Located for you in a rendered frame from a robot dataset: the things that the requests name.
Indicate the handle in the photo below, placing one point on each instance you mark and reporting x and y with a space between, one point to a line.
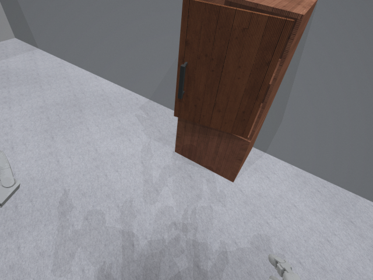
181 81

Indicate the left robot hand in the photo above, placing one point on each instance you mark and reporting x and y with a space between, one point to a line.
8 184

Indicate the cupboard door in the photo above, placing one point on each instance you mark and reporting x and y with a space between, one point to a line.
232 54

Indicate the right robot hand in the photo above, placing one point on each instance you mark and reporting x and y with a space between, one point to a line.
283 268

